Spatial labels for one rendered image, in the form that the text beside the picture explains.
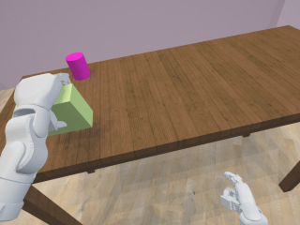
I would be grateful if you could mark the robot right hand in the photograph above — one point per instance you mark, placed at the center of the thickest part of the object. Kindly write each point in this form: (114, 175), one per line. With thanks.
(231, 198)

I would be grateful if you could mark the right robot forearm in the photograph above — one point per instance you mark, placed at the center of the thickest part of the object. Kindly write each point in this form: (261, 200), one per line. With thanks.
(251, 214)

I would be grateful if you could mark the robot left hand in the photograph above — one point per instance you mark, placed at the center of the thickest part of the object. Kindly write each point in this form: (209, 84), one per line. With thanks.
(42, 90)

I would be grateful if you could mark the left robot forearm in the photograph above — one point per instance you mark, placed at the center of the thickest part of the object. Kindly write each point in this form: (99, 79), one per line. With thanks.
(23, 156)

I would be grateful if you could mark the table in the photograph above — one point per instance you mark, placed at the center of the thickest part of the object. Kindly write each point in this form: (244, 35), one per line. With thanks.
(153, 103)

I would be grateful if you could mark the sponge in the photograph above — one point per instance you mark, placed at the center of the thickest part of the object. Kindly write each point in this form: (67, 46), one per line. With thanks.
(71, 108)

